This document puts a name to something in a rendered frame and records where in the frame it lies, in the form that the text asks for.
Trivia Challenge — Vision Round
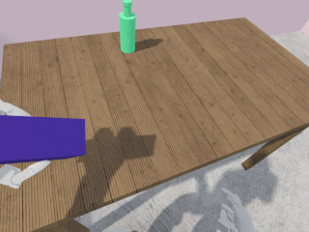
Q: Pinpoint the table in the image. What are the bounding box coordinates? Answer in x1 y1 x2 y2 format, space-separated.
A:
0 17 309 232

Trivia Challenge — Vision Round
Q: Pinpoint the sponge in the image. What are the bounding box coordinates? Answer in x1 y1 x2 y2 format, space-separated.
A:
0 115 86 164

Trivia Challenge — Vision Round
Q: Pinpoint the robot left hand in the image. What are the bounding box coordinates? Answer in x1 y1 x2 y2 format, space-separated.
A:
0 99 50 189

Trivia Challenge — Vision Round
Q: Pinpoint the robot right hand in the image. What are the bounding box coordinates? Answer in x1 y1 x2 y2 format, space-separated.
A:
217 188 256 232

